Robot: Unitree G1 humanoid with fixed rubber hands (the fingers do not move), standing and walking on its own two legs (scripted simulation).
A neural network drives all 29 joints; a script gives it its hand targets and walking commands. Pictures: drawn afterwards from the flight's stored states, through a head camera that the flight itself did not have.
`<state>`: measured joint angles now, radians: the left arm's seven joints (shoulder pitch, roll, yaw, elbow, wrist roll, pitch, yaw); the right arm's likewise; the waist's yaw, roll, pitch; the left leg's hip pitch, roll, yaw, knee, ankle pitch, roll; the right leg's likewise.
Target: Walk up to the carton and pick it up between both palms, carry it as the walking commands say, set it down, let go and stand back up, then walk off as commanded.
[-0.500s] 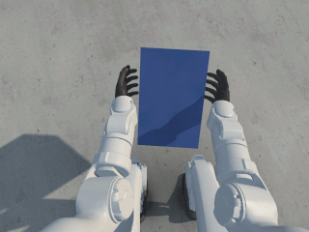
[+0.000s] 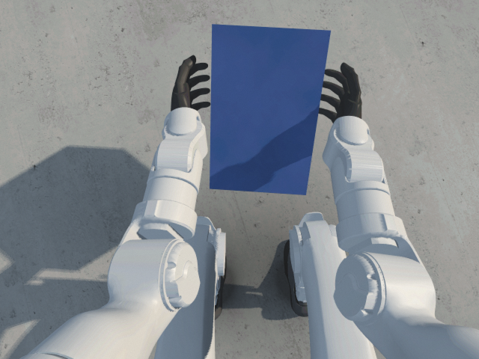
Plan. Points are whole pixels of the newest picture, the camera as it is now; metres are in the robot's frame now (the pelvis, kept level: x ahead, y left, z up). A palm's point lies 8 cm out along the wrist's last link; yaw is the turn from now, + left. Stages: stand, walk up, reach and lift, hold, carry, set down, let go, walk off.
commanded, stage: set down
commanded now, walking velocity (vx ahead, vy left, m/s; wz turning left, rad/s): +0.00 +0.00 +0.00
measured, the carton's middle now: (261, 109) +0.51 -0.02 -0.18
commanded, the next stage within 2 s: none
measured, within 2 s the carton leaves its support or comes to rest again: neither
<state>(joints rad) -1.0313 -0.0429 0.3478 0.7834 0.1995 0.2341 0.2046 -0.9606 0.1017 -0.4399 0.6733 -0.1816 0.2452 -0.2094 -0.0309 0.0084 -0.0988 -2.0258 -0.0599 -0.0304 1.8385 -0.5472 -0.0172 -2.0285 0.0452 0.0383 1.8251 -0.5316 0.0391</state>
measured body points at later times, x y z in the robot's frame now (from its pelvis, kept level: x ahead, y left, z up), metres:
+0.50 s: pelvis -0.01 +0.00 -0.05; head +0.32 +0.01 +0.25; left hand +0.52 +0.11 -0.19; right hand +0.50 -0.14 -0.19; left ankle +0.10 +0.12 -0.44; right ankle +0.10 -0.13 -0.44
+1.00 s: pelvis -0.01 +0.00 -0.10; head +0.35 +0.01 +0.18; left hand +0.55 +0.11 -0.26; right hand +0.53 -0.16 -0.25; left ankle +0.10 +0.12 -0.44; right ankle +0.10 -0.13 -0.44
